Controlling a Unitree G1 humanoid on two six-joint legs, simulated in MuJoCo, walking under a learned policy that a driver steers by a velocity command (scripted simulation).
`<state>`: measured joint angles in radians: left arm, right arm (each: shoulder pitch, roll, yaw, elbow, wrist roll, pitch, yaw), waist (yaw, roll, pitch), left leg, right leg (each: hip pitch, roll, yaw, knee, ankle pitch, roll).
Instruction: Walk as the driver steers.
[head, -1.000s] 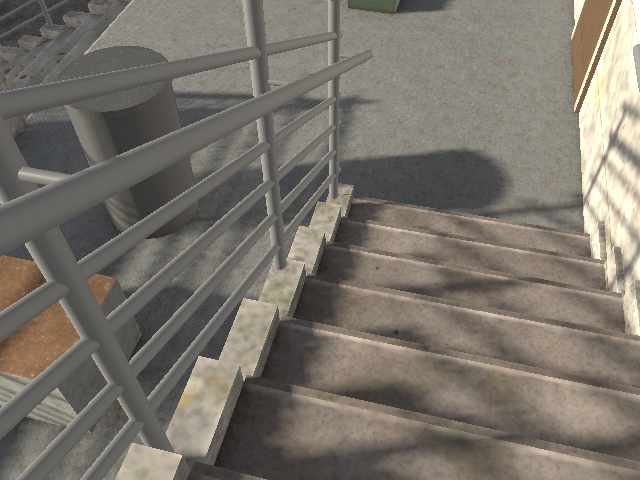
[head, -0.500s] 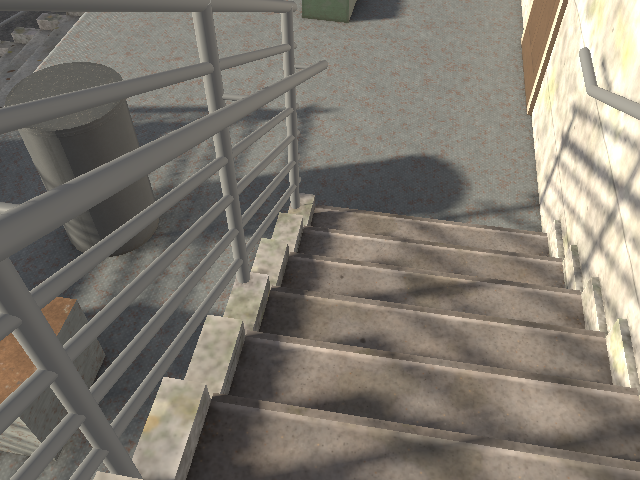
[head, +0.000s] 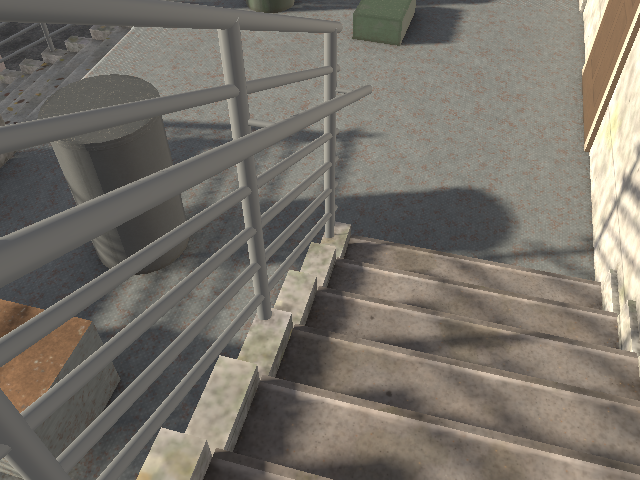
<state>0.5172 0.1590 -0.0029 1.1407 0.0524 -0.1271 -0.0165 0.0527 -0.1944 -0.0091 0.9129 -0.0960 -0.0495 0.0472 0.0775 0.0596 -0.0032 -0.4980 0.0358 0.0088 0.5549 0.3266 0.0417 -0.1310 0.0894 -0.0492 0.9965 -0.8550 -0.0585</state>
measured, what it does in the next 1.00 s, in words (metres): goes down, turning right: left foot 0.17 m lower, then right foot 0.17 m lower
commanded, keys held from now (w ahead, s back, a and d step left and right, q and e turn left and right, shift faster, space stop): w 0.16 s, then w+e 0.68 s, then w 0.16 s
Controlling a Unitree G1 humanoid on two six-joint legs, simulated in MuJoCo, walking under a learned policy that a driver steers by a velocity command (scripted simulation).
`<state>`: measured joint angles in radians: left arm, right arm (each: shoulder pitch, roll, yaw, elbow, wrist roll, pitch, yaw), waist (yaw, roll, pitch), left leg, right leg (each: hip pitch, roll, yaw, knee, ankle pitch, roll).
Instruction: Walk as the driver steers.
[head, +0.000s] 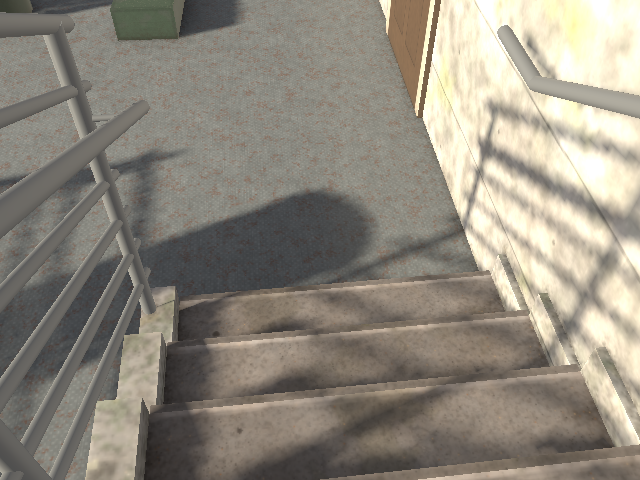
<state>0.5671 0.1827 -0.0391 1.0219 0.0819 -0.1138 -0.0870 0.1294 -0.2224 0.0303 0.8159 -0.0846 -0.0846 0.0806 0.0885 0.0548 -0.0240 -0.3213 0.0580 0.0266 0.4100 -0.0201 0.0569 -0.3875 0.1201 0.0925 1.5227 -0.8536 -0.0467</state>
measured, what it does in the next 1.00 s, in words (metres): goes down: right foot 0.17 m lower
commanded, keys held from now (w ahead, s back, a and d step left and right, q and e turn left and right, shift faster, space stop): w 0.76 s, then w+q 0.18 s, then q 0.06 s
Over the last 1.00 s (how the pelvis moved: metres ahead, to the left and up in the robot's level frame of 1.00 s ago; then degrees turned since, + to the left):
0.67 -0.05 -0.40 -22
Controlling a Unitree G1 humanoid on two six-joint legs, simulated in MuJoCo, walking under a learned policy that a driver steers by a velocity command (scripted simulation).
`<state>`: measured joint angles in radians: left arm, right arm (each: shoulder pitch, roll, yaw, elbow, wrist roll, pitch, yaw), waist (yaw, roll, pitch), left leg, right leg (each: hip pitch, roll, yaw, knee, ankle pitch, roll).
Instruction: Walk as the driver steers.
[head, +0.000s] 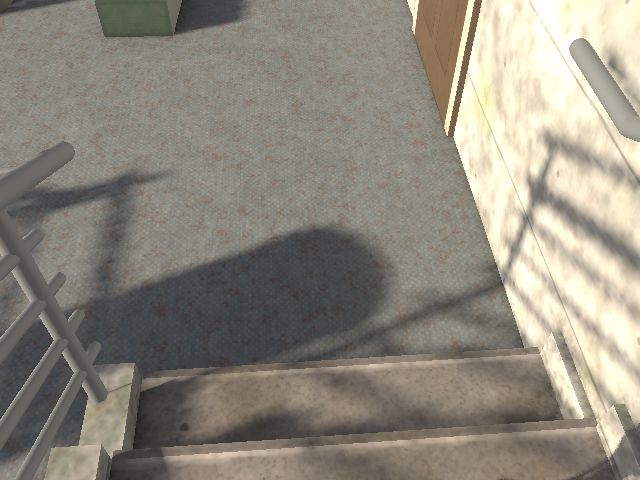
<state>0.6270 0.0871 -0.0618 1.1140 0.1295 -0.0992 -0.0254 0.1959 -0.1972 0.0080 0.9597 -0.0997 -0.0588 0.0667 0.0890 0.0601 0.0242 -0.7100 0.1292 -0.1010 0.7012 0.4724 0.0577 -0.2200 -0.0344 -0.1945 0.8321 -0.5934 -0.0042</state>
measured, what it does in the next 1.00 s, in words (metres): goes down, turning left: left foot 0.17 m lower, then right foot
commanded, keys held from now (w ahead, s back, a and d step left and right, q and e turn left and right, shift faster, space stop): q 0.36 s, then no key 0.64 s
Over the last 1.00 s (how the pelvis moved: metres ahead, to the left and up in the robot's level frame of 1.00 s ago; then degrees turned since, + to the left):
0.53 0.00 -0.23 2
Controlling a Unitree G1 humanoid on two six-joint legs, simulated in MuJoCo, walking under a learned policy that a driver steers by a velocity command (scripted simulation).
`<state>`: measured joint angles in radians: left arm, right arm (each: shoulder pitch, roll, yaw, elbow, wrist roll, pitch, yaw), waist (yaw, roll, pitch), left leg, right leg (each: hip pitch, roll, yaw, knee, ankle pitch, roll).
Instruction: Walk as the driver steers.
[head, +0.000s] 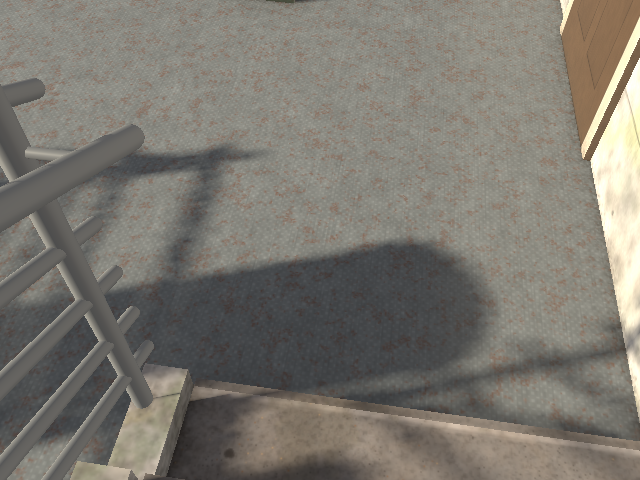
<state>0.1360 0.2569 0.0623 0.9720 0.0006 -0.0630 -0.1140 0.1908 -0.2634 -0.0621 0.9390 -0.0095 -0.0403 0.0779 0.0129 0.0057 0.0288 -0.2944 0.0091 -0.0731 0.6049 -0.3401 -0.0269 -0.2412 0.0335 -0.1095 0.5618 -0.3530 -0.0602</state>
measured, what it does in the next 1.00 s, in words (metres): walks ahead: left foot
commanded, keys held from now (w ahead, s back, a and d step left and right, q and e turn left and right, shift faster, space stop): no key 0.40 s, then w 0.60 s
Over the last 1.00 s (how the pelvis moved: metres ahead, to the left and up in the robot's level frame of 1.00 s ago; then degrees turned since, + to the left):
0.25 0.06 -0.13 17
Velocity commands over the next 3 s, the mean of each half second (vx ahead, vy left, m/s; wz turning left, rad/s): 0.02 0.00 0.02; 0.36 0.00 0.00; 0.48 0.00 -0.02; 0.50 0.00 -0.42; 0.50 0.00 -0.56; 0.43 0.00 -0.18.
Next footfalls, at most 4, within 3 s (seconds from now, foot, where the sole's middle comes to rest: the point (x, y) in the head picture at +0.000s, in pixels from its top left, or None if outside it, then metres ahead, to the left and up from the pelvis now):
0.74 left None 0.10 0.14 -0.77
1.08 right None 0.35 -0.05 -0.94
1.56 left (258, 442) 0.67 0.20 -1.11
2.14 right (370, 366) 0.98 -0.12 -1.28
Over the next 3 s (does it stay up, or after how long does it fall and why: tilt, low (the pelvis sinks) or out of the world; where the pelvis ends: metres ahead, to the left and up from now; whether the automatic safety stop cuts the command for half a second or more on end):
stays up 1.32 -0.15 -0.51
